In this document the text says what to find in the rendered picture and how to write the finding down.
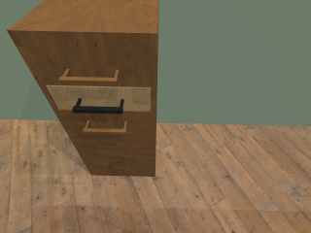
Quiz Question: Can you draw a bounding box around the drawer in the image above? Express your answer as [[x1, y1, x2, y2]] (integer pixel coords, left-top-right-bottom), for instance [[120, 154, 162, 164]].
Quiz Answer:
[[46, 84, 152, 112]]

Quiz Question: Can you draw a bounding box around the handle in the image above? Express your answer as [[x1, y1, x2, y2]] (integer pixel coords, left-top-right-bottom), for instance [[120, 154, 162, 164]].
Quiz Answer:
[[58, 76, 119, 86], [72, 98, 124, 115], [83, 128, 127, 135]]

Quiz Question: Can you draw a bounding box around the cabinet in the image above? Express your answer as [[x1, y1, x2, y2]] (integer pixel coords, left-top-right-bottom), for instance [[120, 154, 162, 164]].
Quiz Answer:
[[7, 0, 159, 177]]

